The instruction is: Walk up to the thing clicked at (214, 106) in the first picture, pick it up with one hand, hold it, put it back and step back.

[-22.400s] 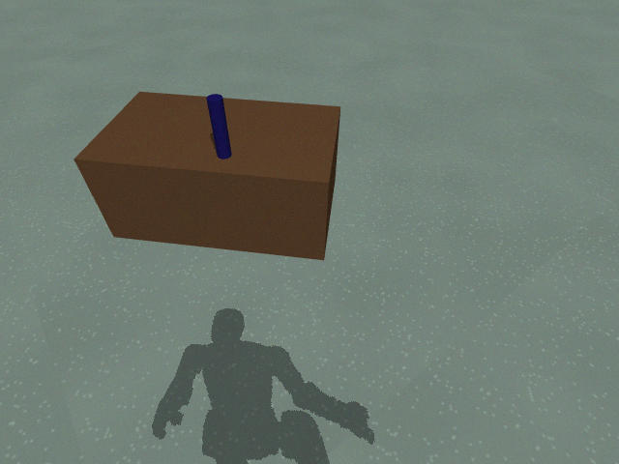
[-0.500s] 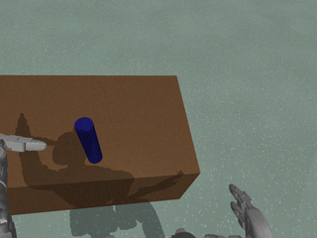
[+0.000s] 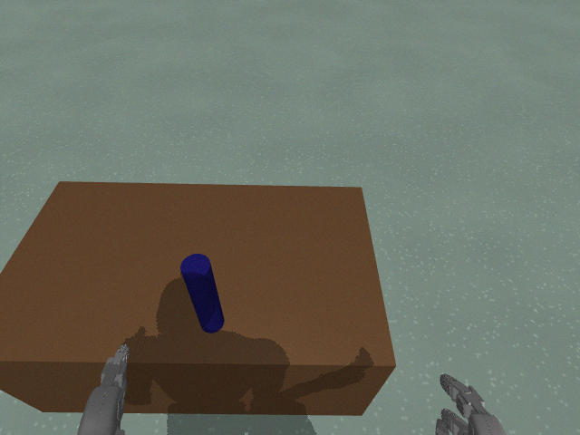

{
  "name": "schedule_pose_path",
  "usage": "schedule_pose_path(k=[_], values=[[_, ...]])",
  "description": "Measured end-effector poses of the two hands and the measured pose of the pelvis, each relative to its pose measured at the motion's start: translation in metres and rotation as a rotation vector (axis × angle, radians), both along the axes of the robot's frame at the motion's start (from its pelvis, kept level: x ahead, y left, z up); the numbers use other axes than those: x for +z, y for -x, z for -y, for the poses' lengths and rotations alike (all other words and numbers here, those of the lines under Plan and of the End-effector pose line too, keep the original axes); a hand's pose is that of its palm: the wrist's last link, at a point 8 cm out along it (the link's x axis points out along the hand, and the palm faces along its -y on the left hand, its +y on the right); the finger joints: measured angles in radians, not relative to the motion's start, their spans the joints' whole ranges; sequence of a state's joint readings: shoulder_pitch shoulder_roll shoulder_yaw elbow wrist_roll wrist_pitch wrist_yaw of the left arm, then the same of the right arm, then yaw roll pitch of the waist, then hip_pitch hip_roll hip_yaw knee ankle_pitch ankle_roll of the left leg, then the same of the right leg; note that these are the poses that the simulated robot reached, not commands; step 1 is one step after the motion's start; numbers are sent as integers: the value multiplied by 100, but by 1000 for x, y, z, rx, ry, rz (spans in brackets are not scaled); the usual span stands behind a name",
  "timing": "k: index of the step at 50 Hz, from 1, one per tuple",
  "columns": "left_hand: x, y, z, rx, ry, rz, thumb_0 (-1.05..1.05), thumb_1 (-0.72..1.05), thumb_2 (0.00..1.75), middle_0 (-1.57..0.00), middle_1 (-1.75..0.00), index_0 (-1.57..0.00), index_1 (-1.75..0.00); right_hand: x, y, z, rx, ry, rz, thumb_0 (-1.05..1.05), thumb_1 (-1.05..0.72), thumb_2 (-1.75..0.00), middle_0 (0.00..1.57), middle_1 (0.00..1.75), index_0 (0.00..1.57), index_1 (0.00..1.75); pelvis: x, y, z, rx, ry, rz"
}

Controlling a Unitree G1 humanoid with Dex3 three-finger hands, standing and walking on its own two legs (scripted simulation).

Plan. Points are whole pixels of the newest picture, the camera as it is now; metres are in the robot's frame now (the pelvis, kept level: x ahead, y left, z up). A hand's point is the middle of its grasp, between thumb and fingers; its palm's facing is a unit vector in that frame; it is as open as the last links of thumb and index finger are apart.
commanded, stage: home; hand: left
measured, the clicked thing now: (204, 297) +0.45 +0.18 -0.19
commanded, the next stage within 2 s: none
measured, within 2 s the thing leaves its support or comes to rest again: neither
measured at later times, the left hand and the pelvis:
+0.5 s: hand out of the picture +0.16 +0.16 -0.06, palm faces +0.12 -0.97 -0.23, open 17.6 cm; pelvis -0.02 -0.01 +0.00, yaw +0 degrees
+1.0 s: hand out of the picture +0.17 +0.18 -0.06, palm faces +0.12 -0.96 -0.23, open 17.5 cm; pelvis -0.01 +0.00 -0.01, yaw +0 degrees
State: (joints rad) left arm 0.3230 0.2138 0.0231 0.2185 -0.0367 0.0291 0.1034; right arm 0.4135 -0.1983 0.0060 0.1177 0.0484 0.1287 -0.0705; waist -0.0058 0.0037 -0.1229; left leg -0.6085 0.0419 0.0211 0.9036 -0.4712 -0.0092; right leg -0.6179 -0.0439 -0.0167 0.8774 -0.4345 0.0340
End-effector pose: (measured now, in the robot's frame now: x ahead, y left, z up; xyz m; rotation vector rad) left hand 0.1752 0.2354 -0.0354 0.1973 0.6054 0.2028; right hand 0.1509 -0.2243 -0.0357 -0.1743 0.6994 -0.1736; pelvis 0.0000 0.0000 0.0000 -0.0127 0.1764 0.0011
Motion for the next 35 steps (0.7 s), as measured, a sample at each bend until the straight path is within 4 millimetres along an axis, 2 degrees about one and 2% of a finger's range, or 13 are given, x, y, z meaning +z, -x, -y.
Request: schedule_pose_path(k=[5,9,23,35], values=[[-3,30,16,-2,25,-43,-1,-58,4,-6,-4,-6,-5,0,0,5,2,4,13,2,-87,-89,20,30,21,29,-1,1,5,4,-8,9],[-4,40,21,4,25,-46,-1,-59,3,-6,-4,-6,-4,1,2,9,5,17,24,2,-88,-89,20,30,21,30,-3,5,8,7,-12,16],[1,39,25,-10,11,3,-1,-58,4,-6,-5,-6,-5,0,20,14,-10,14,32,2,-89,-90,20,31,21,30,-4,16,11,-1,-19,24],[-1,40,18,-4,6,1,-1,-57,4,-6,-5,-6,-5,1,17,8,-11,21,44,2,-89,-90,20,31,21,30,-6,15,6,-2,-15,22]])
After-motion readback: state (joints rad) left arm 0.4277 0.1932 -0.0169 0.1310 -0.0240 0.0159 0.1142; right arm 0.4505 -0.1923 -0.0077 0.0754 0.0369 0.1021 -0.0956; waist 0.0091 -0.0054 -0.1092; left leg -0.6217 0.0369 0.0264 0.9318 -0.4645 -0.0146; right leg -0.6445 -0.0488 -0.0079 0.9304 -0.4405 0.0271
